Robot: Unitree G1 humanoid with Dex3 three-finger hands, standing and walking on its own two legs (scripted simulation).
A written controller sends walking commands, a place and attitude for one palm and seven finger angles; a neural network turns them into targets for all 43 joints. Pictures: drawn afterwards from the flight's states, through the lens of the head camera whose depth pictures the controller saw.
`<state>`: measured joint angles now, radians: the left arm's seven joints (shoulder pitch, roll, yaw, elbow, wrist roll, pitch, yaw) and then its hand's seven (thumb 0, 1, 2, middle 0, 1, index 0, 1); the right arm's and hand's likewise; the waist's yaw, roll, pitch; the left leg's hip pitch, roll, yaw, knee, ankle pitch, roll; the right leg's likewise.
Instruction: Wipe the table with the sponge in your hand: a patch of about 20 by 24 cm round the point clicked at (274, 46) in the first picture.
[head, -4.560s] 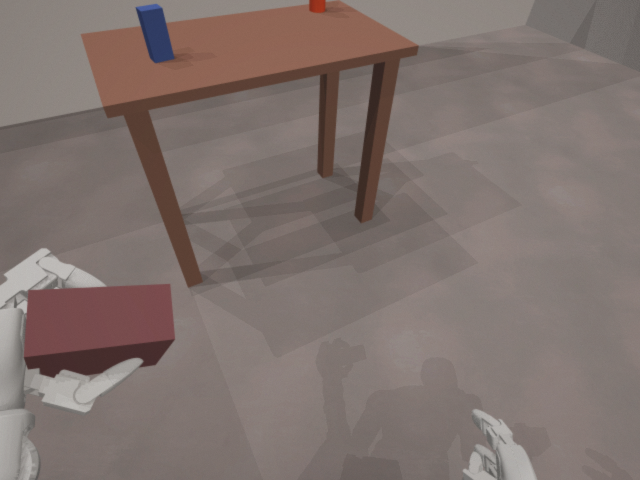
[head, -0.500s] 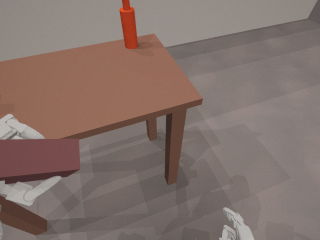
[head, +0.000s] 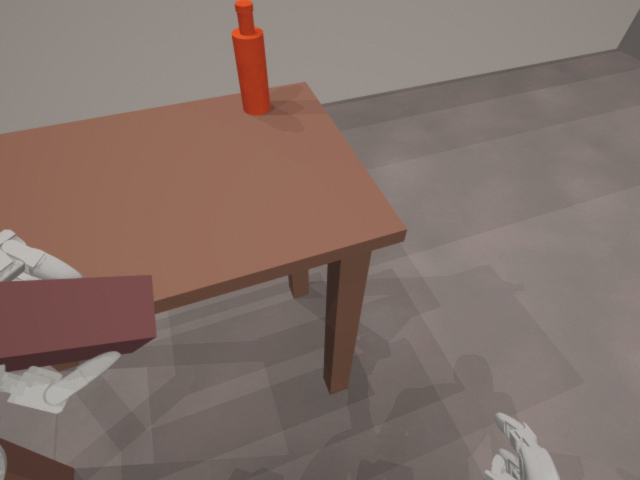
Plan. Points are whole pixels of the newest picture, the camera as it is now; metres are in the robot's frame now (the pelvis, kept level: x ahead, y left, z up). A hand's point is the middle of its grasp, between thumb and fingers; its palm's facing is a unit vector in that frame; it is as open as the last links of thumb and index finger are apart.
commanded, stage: take the last steps up to it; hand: left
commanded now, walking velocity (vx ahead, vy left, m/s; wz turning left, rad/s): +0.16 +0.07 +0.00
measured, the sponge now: (96, 321) +0.22 +0.22 +0.17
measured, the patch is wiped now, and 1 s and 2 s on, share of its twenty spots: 0.00 0.00 0.00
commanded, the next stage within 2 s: come to a stop and stand still in 0.02 s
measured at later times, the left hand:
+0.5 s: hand (141, 295) +0.25 +0.19 +0.16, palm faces +0.37 -0.80 -0.47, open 9.9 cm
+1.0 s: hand (36, 395) +0.15 +0.24 +0.17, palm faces +0.45 -0.80 -0.41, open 9.9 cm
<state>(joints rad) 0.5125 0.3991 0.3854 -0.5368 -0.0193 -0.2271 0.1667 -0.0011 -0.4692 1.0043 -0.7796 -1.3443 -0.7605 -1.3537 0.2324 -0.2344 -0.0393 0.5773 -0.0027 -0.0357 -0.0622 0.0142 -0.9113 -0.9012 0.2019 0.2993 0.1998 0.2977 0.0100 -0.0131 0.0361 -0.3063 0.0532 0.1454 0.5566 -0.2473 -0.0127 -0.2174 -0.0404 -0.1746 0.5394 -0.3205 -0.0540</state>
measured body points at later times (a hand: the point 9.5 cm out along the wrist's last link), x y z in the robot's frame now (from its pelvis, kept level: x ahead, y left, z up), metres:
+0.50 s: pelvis +0.02 -0.04 +0.00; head +0.06 -0.06 +0.45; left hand +0.23 +0.23 +0.18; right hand +0.20 -0.26 -0.11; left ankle +0.02 +0.11 -0.72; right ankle +0.04 -0.12 -0.74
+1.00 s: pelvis -0.05 -0.02 +0.00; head -0.05 -0.01 +0.45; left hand +0.12 +0.28 +0.19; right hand +0.11 -0.24 -0.09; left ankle -0.05 +0.12 -0.74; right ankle +0.00 -0.11 -0.69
